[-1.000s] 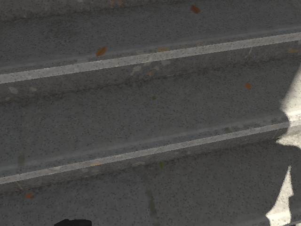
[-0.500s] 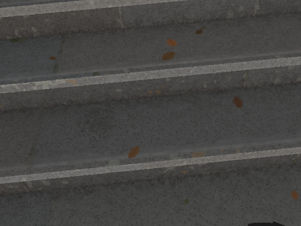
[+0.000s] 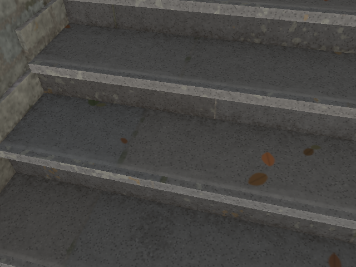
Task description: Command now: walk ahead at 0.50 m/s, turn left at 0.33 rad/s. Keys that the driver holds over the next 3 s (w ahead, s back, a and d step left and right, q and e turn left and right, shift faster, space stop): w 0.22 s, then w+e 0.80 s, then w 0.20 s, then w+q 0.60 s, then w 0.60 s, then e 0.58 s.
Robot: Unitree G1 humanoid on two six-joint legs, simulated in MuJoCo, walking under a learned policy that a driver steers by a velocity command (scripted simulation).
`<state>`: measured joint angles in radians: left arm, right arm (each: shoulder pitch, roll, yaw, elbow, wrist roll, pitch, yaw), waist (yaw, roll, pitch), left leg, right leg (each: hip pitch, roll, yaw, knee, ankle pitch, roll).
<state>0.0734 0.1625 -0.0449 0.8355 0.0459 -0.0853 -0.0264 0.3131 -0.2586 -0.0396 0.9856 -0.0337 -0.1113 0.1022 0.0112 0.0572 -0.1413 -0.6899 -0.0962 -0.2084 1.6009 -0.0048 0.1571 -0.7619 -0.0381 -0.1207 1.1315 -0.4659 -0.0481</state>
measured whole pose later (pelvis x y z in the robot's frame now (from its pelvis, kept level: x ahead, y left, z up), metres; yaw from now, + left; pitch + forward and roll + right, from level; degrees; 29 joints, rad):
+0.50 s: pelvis +0.30 +0.03 +0.09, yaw +0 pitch +7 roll +4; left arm 0.63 0.05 -0.05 1.17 0.07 -0.13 -0.12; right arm -0.21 -0.09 0.08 0.73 -0.03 0.00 0.10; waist 0.12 -0.05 -0.12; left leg -1.05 0.05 0.15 1.33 -0.42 0.12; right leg 0.10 -0.14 -0.07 0.22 -0.30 -0.01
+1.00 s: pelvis +0.57 +0.00 +0.24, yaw -15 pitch +7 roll +0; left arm -0.11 0.11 -0.07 0.78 0.02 0.02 -0.10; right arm 0.46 -0.08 0.05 1.15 -0.11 -0.10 0.07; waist -0.05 0.03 -0.14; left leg 0.06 0.10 0.38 0.20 -0.33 -0.03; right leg -1.18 -0.08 -0.09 1.50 -0.35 -0.22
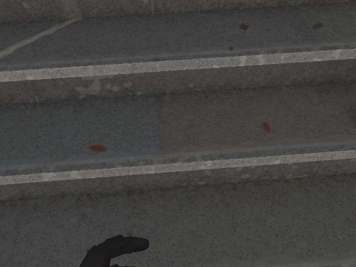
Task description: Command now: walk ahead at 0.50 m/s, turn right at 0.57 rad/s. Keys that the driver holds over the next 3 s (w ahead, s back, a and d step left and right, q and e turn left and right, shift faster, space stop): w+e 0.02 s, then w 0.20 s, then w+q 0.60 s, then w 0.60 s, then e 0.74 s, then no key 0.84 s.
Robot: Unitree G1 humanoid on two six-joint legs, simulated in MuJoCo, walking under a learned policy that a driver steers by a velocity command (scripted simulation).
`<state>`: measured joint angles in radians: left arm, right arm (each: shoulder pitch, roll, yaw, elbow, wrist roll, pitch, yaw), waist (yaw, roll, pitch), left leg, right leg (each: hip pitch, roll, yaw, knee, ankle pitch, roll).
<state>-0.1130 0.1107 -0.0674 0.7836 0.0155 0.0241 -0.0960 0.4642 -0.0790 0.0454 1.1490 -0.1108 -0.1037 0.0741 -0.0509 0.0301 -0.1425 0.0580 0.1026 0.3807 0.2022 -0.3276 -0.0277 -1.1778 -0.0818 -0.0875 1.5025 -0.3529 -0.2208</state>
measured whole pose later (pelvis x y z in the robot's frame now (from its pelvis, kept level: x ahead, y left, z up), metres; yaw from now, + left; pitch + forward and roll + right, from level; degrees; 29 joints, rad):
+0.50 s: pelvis +0.28 -0.02 +0.16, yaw -2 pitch +5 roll +1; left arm 0.49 0.09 -0.06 1.12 0.11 -0.09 -0.08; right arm 0.07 -0.11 0.06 0.88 -0.04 0.01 0.07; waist 0.02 -0.05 -0.13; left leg -1.36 0.10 0.08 1.70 -0.08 0.19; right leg -0.06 0.00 -0.07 0.32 -0.35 -0.05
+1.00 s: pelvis +0.56 +0.03 +0.31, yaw +11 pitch +4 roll -1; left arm 0.05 0.13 -0.07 0.85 0.05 -0.02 -0.05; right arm 0.54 -0.08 0.04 1.16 -0.11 -0.09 0.08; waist -0.04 0.02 -0.14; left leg -0.21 -0.10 -0.08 0.53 -0.38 0.10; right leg -1.40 -0.09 -0.01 1.86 -0.08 -0.15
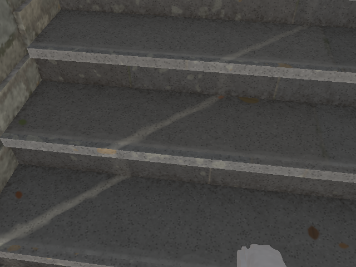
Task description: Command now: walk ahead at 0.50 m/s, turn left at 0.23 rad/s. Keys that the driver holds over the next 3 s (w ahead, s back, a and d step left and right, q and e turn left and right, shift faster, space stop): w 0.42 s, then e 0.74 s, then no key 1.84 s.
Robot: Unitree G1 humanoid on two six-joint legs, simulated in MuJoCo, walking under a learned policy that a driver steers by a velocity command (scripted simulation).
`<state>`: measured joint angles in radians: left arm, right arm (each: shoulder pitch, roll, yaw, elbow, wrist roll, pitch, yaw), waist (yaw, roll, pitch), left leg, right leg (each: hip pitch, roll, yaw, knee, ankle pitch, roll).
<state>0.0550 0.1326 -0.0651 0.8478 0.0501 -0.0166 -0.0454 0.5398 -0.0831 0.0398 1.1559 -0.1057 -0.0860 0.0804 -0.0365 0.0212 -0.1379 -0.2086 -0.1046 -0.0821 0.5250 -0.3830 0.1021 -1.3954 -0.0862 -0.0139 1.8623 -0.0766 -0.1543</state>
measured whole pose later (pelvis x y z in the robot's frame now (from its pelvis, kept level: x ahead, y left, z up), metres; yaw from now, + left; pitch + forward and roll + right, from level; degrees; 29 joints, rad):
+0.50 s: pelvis +0.26 -0.02 +0.15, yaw +3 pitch +5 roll -2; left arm 0.53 0.05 -0.03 1.19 0.12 -0.07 -0.04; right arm 0.05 -0.15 0.04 0.87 -0.04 -0.03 0.07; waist 0.05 0.03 -0.13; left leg -1.40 0.09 -0.07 2.02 -0.11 0.25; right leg -0.23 0.04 -0.11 0.50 -0.36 -0.06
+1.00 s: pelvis +0.42 +0.05 +0.29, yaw -12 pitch +5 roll +4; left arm 0.11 0.22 0.06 0.92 0.03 -0.07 -0.05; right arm 0.16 -0.18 -0.05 0.95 -0.03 -0.12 -0.03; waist -0.02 -0.06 -0.08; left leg -0.49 0.06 0.32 0.61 -0.21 0.07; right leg -0.86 -0.11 0.05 1.33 -0.27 -0.01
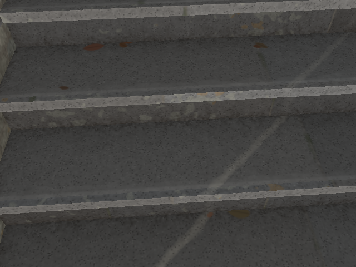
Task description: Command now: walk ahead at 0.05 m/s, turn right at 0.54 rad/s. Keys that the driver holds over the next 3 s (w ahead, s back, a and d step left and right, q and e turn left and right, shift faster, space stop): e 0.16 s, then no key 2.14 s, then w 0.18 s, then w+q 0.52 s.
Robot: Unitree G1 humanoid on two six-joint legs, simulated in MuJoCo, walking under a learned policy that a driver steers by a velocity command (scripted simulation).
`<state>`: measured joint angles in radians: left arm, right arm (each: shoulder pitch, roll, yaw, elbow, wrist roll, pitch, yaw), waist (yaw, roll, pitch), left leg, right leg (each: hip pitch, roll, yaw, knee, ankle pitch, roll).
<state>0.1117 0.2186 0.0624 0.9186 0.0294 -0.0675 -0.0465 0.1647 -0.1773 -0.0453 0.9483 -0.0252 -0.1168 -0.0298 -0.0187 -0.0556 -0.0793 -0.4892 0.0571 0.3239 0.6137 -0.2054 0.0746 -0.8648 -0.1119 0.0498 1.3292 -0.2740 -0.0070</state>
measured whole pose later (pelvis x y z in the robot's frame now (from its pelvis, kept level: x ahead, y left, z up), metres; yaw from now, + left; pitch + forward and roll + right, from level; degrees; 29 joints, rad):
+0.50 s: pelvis +0.04 -0.03 +0.01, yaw -10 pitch +3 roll -2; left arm 0.06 0.19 0.06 0.81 -0.01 -0.09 -0.03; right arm 0.10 -0.24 -0.05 0.81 -0.02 -0.10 0.07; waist 0.02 0.06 -0.01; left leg -0.49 0.07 -0.04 0.88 -0.31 -0.10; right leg -0.39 0.06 -0.04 0.61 -0.27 -0.04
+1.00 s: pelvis +0.06 -0.01 +0.02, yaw -11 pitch +0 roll +0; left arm 0.16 0.18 0.04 0.85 0.00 -0.01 0.03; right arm 0.15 -0.17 -0.01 0.78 0.00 -0.02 -0.06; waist 0.01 -0.02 -0.01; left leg -0.22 0.01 0.04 0.51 -0.29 0.01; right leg -0.26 -0.01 0.00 0.52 -0.26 0.01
